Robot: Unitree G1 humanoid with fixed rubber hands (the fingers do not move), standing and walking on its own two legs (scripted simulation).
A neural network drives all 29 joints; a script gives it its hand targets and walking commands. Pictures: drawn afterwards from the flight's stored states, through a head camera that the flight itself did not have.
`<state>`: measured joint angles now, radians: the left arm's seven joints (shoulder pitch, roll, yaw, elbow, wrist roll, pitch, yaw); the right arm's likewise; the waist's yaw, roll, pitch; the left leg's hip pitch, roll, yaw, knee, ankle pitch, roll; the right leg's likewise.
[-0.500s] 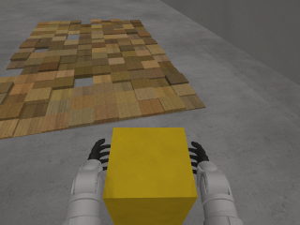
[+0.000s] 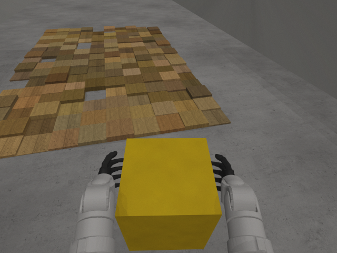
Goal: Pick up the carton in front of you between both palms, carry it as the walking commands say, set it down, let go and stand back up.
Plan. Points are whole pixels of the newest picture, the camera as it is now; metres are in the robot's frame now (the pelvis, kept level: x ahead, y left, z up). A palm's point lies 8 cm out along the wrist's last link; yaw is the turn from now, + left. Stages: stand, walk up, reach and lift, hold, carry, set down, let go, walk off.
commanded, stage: hold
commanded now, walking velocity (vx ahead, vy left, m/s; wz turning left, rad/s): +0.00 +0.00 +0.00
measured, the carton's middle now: (166, 195) +0.30 +0.00 -0.02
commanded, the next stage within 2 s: carry in 0.28 s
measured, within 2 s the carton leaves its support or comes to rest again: neither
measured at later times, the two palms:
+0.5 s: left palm (98, 169) +0.32 +0.18 +0.07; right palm (215, 167) +0.33 -0.12 +0.07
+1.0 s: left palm (100, 113) +0.54 +0.21 +0.09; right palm (191, 110) +0.55 -0.09 +0.08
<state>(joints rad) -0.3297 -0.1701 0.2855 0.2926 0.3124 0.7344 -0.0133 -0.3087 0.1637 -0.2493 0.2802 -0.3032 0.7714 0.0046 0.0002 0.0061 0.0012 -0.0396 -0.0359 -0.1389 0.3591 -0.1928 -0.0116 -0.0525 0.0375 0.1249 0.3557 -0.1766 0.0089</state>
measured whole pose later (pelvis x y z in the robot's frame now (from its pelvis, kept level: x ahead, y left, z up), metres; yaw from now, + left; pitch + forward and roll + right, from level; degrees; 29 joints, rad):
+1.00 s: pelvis +0.28 +0.04 -0.01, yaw +3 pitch +5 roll +1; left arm -0.19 -0.14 0.12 -0.33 0.11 1.21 0.10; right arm -0.17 0.13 -0.12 -0.34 -0.11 1.23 -0.09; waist 0.04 -0.03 -0.13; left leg -0.52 0.06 0.19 0.56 -0.19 0.00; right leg -0.02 -0.07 -0.18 0.31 -0.37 0.03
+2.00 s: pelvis +0.94 +0.09 -0.03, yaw +2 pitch +3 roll +0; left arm -0.47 -0.07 0.16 -0.30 0.07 1.25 0.12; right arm -0.46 0.06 -0.15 -0.31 -0.07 1.28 -0.12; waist 0.01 -0.01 -0.06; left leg -0.52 0.04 0.19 0.53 -0.11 0.06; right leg 0.05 -0.05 -0.20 0.44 -0.50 0.02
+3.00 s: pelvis +1.61 +0.14 +0.04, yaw +2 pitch +6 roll -2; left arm -0.88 0.00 0.30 0.04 0.09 1.32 0.12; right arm -0.82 0.01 -0.27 0.00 -0.07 1.33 -0.13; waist -0.09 0.03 0.04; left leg -0.30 -0.02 0.09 0.45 -0.16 0.10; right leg -0.58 0.01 -0.03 1.10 -0.38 -0.04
